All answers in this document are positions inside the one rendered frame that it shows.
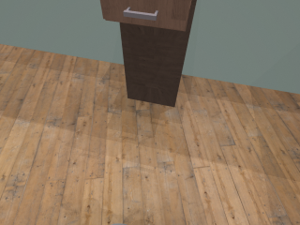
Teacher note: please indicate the handle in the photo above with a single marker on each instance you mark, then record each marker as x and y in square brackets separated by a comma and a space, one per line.
[140, 15]

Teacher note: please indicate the cabinet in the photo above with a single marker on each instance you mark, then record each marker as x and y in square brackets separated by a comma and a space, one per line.
[153, 60]

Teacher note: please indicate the drawer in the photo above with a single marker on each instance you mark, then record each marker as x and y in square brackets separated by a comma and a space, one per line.
[172, 14]

